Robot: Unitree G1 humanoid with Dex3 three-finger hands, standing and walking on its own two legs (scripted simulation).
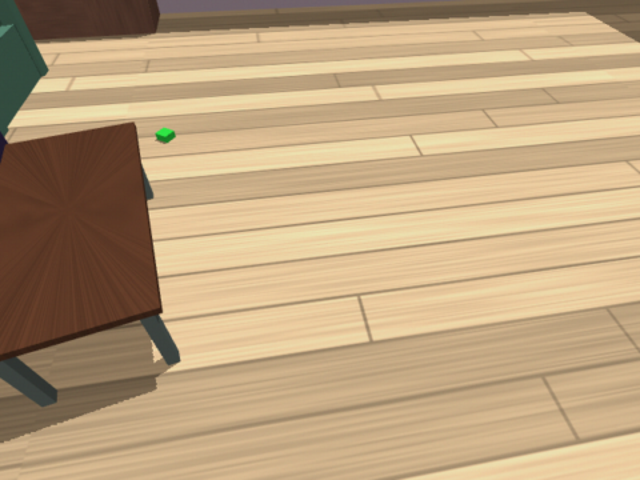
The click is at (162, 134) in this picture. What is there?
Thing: small box
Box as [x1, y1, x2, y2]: [155, 128, 175, 142]
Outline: 155,133 157,139 166,142 175,136 172,130 166,128 162,128
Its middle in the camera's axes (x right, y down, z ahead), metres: -0.86 -0.60 +2.19
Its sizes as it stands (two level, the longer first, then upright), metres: 0.073 0.069 0.039
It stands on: the floor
